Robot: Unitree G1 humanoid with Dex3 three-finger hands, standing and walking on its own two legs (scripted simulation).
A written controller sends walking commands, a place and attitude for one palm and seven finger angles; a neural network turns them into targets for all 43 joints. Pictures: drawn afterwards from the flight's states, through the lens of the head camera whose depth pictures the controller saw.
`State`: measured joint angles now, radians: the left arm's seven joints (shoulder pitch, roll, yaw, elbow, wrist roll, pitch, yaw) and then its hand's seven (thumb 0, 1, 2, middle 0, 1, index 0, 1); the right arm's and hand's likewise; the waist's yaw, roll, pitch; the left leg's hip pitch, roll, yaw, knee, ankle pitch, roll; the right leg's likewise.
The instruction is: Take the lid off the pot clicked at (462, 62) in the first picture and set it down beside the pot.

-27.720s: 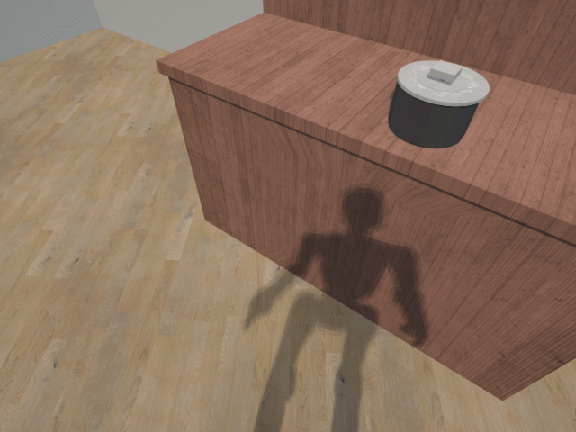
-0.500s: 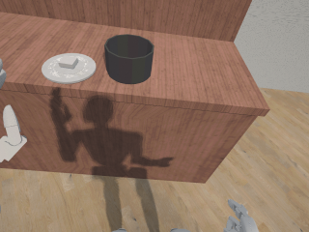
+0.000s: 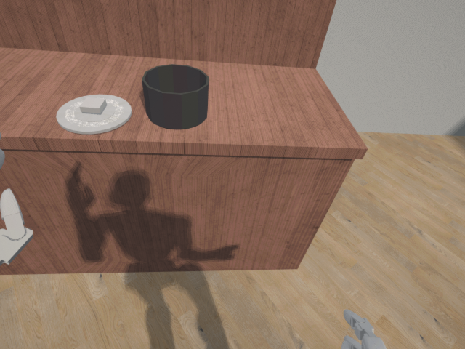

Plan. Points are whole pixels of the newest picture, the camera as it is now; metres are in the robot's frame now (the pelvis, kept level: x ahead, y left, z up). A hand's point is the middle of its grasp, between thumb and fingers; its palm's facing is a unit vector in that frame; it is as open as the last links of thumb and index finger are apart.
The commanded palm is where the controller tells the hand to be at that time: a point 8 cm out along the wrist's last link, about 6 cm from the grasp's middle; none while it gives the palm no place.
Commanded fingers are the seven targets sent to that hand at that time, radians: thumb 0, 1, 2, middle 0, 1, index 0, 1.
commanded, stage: stop stepping back and stand still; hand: left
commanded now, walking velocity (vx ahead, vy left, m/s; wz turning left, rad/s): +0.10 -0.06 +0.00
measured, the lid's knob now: (93, 105) +0.71 +0.39 +0.04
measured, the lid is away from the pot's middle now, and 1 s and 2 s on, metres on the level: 0.23 0.23 0.23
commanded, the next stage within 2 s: let the arm hang, fingers relaxed in 0.18 s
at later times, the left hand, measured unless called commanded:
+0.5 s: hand (127, 323) +0.21 +0.19 -0.11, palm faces +0.06 -0.98 -0.21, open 7.4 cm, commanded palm none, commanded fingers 0.00 0.90 0.90 -0.20 -0.30 -0.20 -0.30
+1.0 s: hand out of the picture +0.10 +0.16 -0.17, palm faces +0.09 -0.97 -0.24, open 7.3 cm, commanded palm none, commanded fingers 0.00 0.90 0.90 -0.20 -0.30 -0.20 -0.30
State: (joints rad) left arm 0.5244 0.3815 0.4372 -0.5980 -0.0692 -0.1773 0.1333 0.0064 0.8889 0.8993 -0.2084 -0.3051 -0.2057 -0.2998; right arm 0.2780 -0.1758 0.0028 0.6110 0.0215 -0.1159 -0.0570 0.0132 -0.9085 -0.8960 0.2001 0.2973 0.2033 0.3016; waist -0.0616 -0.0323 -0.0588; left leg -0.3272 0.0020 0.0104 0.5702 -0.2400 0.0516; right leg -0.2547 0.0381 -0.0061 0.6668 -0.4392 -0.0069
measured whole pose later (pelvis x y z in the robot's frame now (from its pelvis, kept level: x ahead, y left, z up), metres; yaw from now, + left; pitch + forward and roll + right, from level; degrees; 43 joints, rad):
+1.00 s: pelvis +0.07 -0.03 +0.00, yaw +5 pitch +0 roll -1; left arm 0.21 0.18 0.02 1.06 0.00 0.02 0.04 -0.01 0.91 0.90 -0.20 -0.30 -0.20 -0.30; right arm 0.34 -0.11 -0.04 1.06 0.00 0.01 -0.04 0.00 -0.91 -0.90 0.20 0.30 0.20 0.30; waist -0.03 0.02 0.05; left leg -0.20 0.00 -0.07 0.51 -0.32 -0.01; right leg -0.20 0.06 0.05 0.48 -0.29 -0.02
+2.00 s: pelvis +0.09 -0.03 +0.00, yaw +4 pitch +0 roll -1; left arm 0.23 0.16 0.03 1.10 0.00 0.01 0.04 0.00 0.93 0.90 -0.20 -0.30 -0.20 -0.30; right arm 0.32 -0.10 -0.04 1.10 0.00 0.00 -0.05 0.00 -0.91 -0.90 0.20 0.30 0.20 0.30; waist -0.03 0.00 0.05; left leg -0.14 0.00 -0.06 0.47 -0.32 0.00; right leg -0.15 0.05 0.06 0.45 -0.29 -0.02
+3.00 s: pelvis +0.08 -0.03 +0.01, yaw +4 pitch +0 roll +0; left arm 0.26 0.14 0.02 1.12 0.00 0.00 0.04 0.01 0.93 0.90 -0.20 -0.30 -0.20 -0.30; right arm 0.32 -0.10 -0.04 1.11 0.00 0.00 -0.05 0.00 -0.91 -0.90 0.20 0.30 0.20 0.30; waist -0.02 0.01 0.05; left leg -0.15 0.00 -0.05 0.46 -0.31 -0.01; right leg -0.16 0.06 0.06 0.45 -0.28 -0.03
